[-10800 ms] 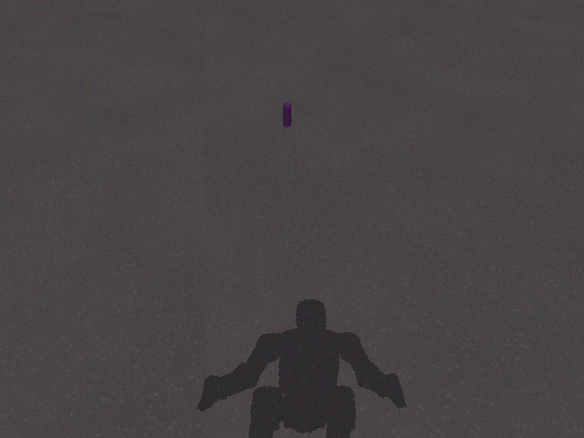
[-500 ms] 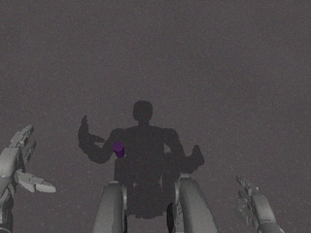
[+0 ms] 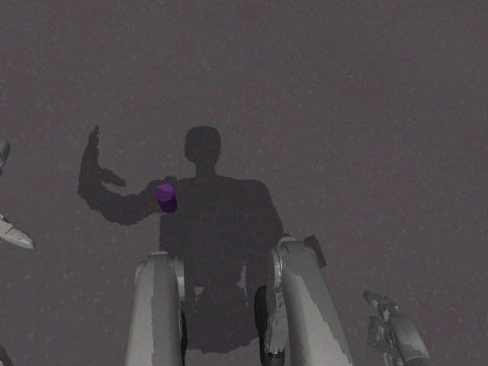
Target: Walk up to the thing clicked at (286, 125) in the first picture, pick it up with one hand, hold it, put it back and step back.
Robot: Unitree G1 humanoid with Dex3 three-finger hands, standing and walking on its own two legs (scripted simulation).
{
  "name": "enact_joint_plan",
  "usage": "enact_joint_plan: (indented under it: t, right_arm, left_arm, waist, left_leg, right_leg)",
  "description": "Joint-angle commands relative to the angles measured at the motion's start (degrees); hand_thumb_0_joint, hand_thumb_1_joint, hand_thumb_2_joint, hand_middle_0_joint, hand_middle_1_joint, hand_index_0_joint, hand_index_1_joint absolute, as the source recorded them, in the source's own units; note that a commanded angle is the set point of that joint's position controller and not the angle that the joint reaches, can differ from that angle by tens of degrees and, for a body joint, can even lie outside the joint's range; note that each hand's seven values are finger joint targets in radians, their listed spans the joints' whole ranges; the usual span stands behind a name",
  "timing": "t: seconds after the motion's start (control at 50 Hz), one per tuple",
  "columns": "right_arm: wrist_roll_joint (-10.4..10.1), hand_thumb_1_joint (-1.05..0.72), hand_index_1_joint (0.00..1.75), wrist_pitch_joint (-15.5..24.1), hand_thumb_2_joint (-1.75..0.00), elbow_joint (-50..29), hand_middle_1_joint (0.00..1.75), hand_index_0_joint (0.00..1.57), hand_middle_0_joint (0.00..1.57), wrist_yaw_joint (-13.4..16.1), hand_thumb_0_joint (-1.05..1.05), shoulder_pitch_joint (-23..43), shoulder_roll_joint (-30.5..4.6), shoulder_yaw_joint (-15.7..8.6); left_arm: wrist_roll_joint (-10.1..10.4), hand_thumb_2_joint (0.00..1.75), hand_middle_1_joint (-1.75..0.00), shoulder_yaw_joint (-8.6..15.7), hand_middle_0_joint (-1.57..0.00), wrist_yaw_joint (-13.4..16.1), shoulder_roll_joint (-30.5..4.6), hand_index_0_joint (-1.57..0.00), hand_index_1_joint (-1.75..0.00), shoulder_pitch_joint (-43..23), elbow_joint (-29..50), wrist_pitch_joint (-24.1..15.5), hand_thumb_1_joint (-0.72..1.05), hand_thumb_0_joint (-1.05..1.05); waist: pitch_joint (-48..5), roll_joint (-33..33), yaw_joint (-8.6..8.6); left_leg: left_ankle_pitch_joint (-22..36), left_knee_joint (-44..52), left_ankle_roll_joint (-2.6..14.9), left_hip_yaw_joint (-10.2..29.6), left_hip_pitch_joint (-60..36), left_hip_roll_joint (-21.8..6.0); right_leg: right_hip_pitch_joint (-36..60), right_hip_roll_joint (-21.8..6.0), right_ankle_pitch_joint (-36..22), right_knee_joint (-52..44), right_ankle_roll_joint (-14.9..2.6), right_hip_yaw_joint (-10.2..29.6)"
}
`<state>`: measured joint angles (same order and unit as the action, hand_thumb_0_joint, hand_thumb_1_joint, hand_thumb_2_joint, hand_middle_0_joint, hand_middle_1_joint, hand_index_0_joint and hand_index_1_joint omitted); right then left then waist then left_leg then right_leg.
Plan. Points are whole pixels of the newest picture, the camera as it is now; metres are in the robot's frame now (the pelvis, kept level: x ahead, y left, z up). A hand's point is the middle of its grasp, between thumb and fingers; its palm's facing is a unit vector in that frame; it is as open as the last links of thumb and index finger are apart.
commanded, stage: go down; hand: left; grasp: from the side
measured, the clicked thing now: (166, 199) +0.47 +0.13 -0.40
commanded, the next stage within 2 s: approach in 1.00 s
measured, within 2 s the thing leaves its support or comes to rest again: neither
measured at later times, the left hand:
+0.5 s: hand (21, 181) +0.42 +0.32 -0.07, palm faces -0.05 -0.99 -0.10, open 17.4 cm
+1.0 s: hand (22, 177) +0.43 +0.32 -0.08, palm faces -0.08 -0.99 -0.09, open 17.2 cm
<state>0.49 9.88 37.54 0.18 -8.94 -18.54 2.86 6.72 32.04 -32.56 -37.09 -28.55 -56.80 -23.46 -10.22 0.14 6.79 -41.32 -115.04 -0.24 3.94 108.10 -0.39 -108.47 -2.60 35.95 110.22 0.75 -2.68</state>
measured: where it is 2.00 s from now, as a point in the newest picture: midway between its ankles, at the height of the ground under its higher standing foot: (222, 354)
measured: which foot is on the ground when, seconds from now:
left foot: down 0.00-1.00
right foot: down 0.00-1.00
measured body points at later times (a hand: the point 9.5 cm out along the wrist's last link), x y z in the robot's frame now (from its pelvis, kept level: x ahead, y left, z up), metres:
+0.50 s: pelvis -0.02 +0.00 -0.06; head +0.18 +0.05 +0.34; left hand +0.41 +0.37 -0.06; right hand +0.11 -0.28 -0.16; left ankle +0.06 +0.12 -0.43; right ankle +0.10 -0.13 -0.43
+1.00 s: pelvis -0.02 +0.01 -0.08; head +0.18 +0.06 +0.32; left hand +0.43 +0.38 -0.08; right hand +0.09 -0.28 -0.17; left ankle +0.06 +0.12 -0.43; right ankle +0.09 -0.13 -0.43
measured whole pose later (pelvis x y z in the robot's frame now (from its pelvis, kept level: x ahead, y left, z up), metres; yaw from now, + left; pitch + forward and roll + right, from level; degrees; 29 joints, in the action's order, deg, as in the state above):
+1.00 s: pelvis -0.02 +0.01 -0.08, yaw -1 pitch +32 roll -7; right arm 2.1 8.5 38.4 -0.6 -9.1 -20.2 6.3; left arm 6.7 35.5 -39.5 -46.0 -40.5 -63.3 -25.3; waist -6.4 -0.5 9.8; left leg -40.4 -129.6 0.4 5.4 121.4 0.9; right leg -120.3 -3.2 34.8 123.0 1.5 -3.2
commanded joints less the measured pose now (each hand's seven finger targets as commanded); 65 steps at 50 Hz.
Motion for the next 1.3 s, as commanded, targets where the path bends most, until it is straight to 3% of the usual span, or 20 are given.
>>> enact_joint_plan:
  t: [0.0,0.06,0.08,0.16,0.2,0.22,0.42,0.52,0.6,0.62,0.66,0.72,0.8,0.9,0.94,0.96,1.06,1.1,1.18,1.28]
  right_arm:
    - [-0.3,-0.89,0.3,1.3,-0.9,-3.6,0.3,0.2,0.2,0.9,0.0,-5.8,-12.5,-4.7]
    - [0.0,-0.89,0.3,1.3,-0.9,-2.6,0.3,0.2,0.2,0.9,0.0,-6.6,-12.9,-4.6]
    - [0.0,-0.89,0.3,1.3,-0.9,-3.0,0.3,0.2,0.2,0.9,0.0,-6.3,-13.0,-4.6]
    - [0.4,-0.9,0.3,1.1,-0.9,-1.9,0.3,0.2,0.2,0.8,0.0,-7.1,-13.5,-4.3]
    - [0.3,-0.89,0.3,1.0,-0.9,-2.8,0.3,0.2,0.2,0.7,0.0,-6.6,-13.5,-4.1]
    - [0.5,-0.89,0.3,0.8,-0.9,-2.0,0.3,0.2,0.2,0.7,0.0,-7.1,-13.9,-4.2]
    - [1.0,-0.89,0.3,0.5,-0.9,-2.0,0.3,0.2,0.2,0.7,0.0,-6.7,-14.0,-3.2]
    - [0.9,-0.89,0.3,0.4,-0.9,-2.2,0.3,0.2,0.2,0.6,0.0,-6.6,-14.3,-2.9]
    - [1.0,-0.89,0.3,0.4,-0.9,-1.7,0.3,0.2,0.2,0.6,0.0,-7.3,-14.8,-2.6]
    - [1.0,-0.89,0.3,0.3,-0.9,-1.6,0.3,0.2,0.2,0.7,0.0,-7.5,-15.0,-2.7]
    - [0.9,-0.89,0.3,0.3,-0.9,-1.8,0.3,0.2,0.2,0.7,0.0,-7.0,-14.9,-2.4]
    - [1.0,-0.89,0.3,0.1,-0.9,-1.5,0.3,0.2,0.2,0.6,0.0,-7.6,-15.2,-2.2]
    - [1.2,-0.88,0.3,-0.2,-0.9,-1.4,0.3,0.2,0.2,0.5,0.0,-7.9,-15.1,-1.9]
    - [1.2,-0.88,0.3,-0.3,-0.9,-1.6,0.3,0.2,0.2,0.5,0.0,-7.5,-15.5,-1.9]
    - [1.3,-0.88,0.3,-0.2,-0.9,-1.8,0.3,0.2,0.2,0.4,0.0,-7.5,-15.4,-1.9]
    - [1.3,-0.88,0.3,-0.2,-0.9,-1.6,0.3,0.2,0.2,0.5,0.0,-7.3,-15.7,-1.6]
    - [1.4,-0.88,0.3,-0.3,-0.9,-1.8,0.3,0.2,0.2,0.4,0.0,-7.5,-15.9,-1.4]
    - [1.5,-0.86,0.3,-0.5,-0.89,-1.6,0.3,0.2,0.2,0.4,0.0,-7.5,-16.2,-1.0]
    - [1.9,-0.87,0.3,0.0,-0.89,-1.9,0.3,0.2,0.2,0.0,0.0,-6.1,-16.5,0.0]
    - [2.9,-0.87,0.3,0.6,-0.89,-2.7,0.3,0.2,0.2,-0.7,0.0,-4.4,-17.2,1.6]
  left_arm:
    - [2.0,0.09,-0.1,3.9,-0.05,-1.5,-19.6,-0.05,-0.09,-13.4,11.9,-4.1,-0.55,0.0]
    - [2.6,0.09,-0.1,4.4,-0.05,-2.3,-19.4,-0.05,-0.09,-14.9,9.8,-4.7,-0.56,0.0]
    - [2.6,0.09,-0.1,4.3,-0.05,-2.5,-20.4,-0.05,-0.1,-18.9,14.1,-5.2,-0.56,0.0]
    - [2.5,0.09,-0.11,4.3,-0.05,-3.3,-19.5,-0.05,-0.1,-16.4,7.0,-4.7,-0.59,0.0]
    - [2.2,0.08,-0.11,3.6,-0.05,-3.6,-20.8,-0.05,-0.1,-21.9,11.6,-5.3,-0.57,0.0]
    - [1.6,0.08,-0.11,6.1,-0.05,-3.4,-23.3,-0.05,-0.1,-18.5,6.8,-4.8,-0.57,0.0]
    - [1.9,0.1,-0.12,5.9,-0.04,-5.0,-24.8,-0.05,-0.11,-22.8,4.8,-5.2,-0.55,0.0]
    - [1.9,0.09,-0.12,6.1,-0.05,-5.5,-26.9,-0.05,-0.11,-24.8,5.2,-5.3,-0.56,0.0]
    - [1.8,0.09,-0.12,5.7,-0.04,-6.1,-26.9,-0.05,-0.1,-26.7,6.0,-5.1,-0.52,0.0]
    - [1.8,0.09,-0.11,6.6,-0.05,-6.0,-28.1,-0.05,-0.1,-25.2,4.2,-4.9,-0.52,0.0]
    - [2.2,0.09,-0.11,5.4,-0.04,-6.3,-26.6,-0.05,-0.1,-26.5,4.5,-5.0,-0.52,0.0]
    - [2.2,0.09,-0.12,7.3,-0.05,-6.4,-29.0,-0.05,-0.1,-25.4,4.3,-4.9,-0.51,0.0]
    - [2.1,0.09,-0.12,7.4,-0.05,-6.5,-29.1,-0.05,-0.1,-25.1,4.0,-4.7,-0.5,0.0]
    - [1.8,0.09,-0.12,6.0,-0.05,-6.7,-28.6,-0.05,-0.1,-27.6,5.2,-5.0,-0.49,0.0]
    - [2.0,0.09,-0.12,5.7,-0.05,-6.9,-28.2,-0.06,-0.1,-27.8,5.4,-5.2,-0.51,0.0]
    - [2.3,0.1,-0.12,7.3,-0.04,-6.9,-29.7,-0.05,-0.11,-26.8,4.9,-5.2,-0.5,0.0]
    - [2.0,0.1,-0.13,5.7,-0.05,-7.2,-28.8,-0.06,-0.12,-28.8,5.0,-5.4,-0.49,0.0]
    - [1.9,0.07,-0.09,7.7,-0.07,-7.2,-31.4,-0.06,-0.1,-26.8,3.9,-5.4,-0.47,0.0]
    - [3.5,0.05,-0.11,5.3,-0.06,-8.7,-25.5,-0.06,-0.11,-25.6,-1.2,-7.3,-0.47,0.0]
    - [5.3,0.04,-0.11,2.9,-0.06,-9.9,-22.5,-0.06,-0.1,-26.0,-4.8,-12.0,-0.46,0.0]
  waist:
    - [-32.7,11.5,-2.22]
    - [-32.1,11.4,-1.21]
    - [-34.8,12.9,-1.36]
    - [-31.4,12.0,-0.48]
    - [-32.9,13.2,-0.84]
    - [-32.4,13.2,-1.22]
    - [-31.0,11.0,0.71]
    - [-30.9,11.0,0.38]
    - [-32.6,14.2,1.03]
    - [-32.2,12.7,0.54]
    - [-30.6,12.7,1.14]
    - [-31.2,13.6,0.76]
    - [-32.3,12.7,1.14]
    - [-29.6,14.3,1.77]
    - [-30.3,13.5,2.28]
    - [-30.1,13.8,1.51]
    - [-30.0,15.1,2.7]
    - [-29.8,15.9,1.85]
    - [-23.3,11.4,4.81]
    - [-22.3,11.3,6.44]
  left_leg:
    - [13.7,15.3,1.16,-0.1,-22.2,0.7]
    - [13.7,13.6,1.15,0.1,-21.8,0.6]
    - [14.0,13.4,0.98,0.3,-22.9,0.5]
    - [13.4,11.8,1.07,0.4,-20.8,0.6]
    - [11.2,12.0,0.99,1.1,-21.0,0.7]
    - [10.7,11.6,1.03,0.7,-20.2,0.7]
    - [7.6,7.3,1.92,-1.4,-13.3,1.3]
    - [5.2,6.4,2.16,-1.7,-11.2,1.3]
    - [8.1,5.9,1.56,-0.6,-14.1,1.2]
    - [7.7,5.8,1.76,-0.8,-13.3,1.3]
    - [5.7,5.7,1.88,-0.5,-12.4,1.2]
    - [7.8,5.0,1.75,-0.8,-12.1,1.3]
    - [10.6,3.6,1.92,-1.3,-11.4,1.4]
    - [6.5,4.5,1.79,0.0,-11.3,1.1]
    - [6.7,3.9,1.91,-0.4,-10.9,1.2]
    - [7.3,3.8,1.94,-0.4,-10.9,1.2]
    - [6.8,3.9,1.62,0.7,-12.3,1.0]
    - [8.7,3.5,1.47,0.6,-12.5,1.1]
    - [6.7,1.4,1.92,1.5,-7.7,1.0]
    - [6.9,-1.8,1.61,2.0,-6.7,0.8]
  right_leg:
    - [17.0,1.2,-8.9,-8.2,-3.68,-0.8]
    - [15.0,1.1,-9.0,-6.9,-3.54,-1.0]
    - [15.1,1.0,-9.3,-6.2,-3.64,-1.0]
    - [12.3,0.8,-9.0,-4.6,-3.57,-1.4]
    - [10.8,0.7,-7.4,-3.9,-3.65,-1.6]
    - [11.3,0.7,-7.0,-3.7,-3.5,-1.6]
    - [11.3,0.7,-5.1,-2.4,-3.11,-1.3]
    - [10.2,0.9,-3.1,-1.9,-3.09,-1.4]
    - [8.2,0.7,-5.7,0.5,-3.39,-2.1]
    - [8.7,0.7,-5.2,0.0,-3.23,-2.1]
    - [7.4,0.8,-4.0,0.1,-3.19,-2.2]
    - [7.9,0.7,-5.3,0.9,-3.28,-2.3]
    - [9.8,0.7,-7.6,1.0,-3.17,-2.1]
    - [5.9,0.7,-4.6,1.7,-3.3,-2.7]
    - [6.5,0.8,-4.6,1.3,-3.16,-2.7]
    - [7.1,0.8,-5.1,1.5,-3.14,-2.7]
    - [4.7,0.8,-4.8,2.4,-3.25,-3.1]
    - [5.1,0.7,-6.3,3.2,-3.33,-3.2]
    - [2.7,1.0,-5.0,3.6,-3.03,-4.0]
    - [1.6,1.4,-5.3,5.6,-2.91,-5.0]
